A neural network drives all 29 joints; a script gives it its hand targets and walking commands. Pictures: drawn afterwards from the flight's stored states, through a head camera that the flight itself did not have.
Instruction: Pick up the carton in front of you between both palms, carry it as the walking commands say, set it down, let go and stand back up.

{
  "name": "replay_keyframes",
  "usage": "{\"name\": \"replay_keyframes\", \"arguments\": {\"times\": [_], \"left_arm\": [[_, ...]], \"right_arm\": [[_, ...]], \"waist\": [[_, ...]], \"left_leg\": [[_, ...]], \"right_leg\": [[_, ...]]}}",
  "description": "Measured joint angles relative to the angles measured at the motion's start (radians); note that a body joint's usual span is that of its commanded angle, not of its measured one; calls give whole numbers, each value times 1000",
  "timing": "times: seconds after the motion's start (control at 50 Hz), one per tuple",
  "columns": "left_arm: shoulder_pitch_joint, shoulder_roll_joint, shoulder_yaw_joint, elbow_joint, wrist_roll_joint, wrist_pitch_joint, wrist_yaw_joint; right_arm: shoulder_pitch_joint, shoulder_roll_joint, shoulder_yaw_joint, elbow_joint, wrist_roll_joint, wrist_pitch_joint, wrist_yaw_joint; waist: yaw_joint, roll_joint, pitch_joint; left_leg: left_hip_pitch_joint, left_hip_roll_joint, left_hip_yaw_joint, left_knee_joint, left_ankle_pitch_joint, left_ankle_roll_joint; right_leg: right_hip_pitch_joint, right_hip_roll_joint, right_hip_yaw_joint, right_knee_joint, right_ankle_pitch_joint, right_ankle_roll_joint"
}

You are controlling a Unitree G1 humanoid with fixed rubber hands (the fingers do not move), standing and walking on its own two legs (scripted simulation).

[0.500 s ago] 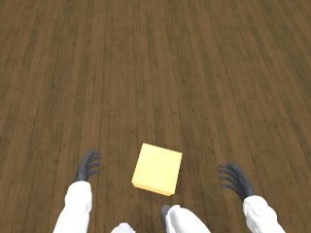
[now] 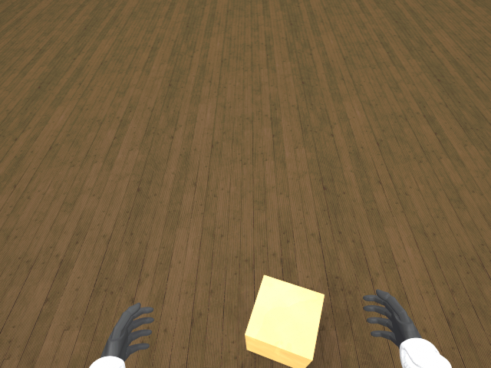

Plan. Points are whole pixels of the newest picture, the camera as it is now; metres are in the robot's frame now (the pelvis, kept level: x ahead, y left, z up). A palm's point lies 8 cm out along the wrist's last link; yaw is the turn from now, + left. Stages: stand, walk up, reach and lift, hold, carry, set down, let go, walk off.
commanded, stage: let go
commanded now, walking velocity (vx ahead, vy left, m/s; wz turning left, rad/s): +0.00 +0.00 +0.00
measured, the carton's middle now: (283, 323) +0.33 -0.10 -0.65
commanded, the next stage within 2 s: stand in 0.22 s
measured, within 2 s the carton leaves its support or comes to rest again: neither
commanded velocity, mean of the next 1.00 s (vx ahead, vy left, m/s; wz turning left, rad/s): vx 0.00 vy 0.00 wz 0.00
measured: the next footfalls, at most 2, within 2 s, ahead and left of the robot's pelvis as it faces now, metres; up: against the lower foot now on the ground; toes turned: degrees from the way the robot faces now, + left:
none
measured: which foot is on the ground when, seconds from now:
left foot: down 0.00-1.00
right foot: down 0.00-1.00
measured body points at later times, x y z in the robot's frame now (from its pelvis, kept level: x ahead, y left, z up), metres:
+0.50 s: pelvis +0.00 -0.04 -0.01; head +0.01 -0.06 +0.44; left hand +0.12 +0.27 -0.09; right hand +0.14 -0.32 -0.11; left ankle -0.06 +0.09 -0.74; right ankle +0.01 -0.14 -0.74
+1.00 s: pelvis +0.00 -0.05 +0.00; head +0.01 -0.06 +0.45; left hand +0.10 +0.26 -0.10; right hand +0.14 -0.34 -0.12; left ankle -0.06 +0.09 -0.74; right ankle +0.01 -0.14 -0.74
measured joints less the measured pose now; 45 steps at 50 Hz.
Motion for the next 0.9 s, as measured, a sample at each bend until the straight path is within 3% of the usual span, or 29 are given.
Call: {"name": "replay_keyframes", "arguments": {"times": [0.22, 0.3, 0.44, 0.9], "left_arm": [[-30, -14, -4, 17, 8, 28, 10], [-50, 18, 1, 127, 55, -4, 35], [-33, 95, 38, 245, 68, -42, 41], [-100, 109, 19, 429, 46, -58, 46]], "right_arm": [[7, -13, 5, -20, 3, 69, -27], [-1, -43, 6, 81, -12, -23, -56], [11, -101, -7, 209, -19, -110, -59], [-16, -146, 38, 390, -3, -145, -83]], "waist": [[-5, -5, 8], [-7, 3, -25], [0, 24, -38], [13, 19, -29]], "left_leg": [[10, 22, 3, 30, -12, -23], [-43, 20, -7, 60, -19, -33], [-69, 21, -26, 77, -31, -43], [2, 40, -59, -6, -3, -65]], "right_leg": [[4, 23, -3, 37, -10, -22], [-52, 20, -15, 81, -26, -29], [-82, 19, -36, 117, -54, -44], [-6, 25, -75, 51, -46, -64]]}}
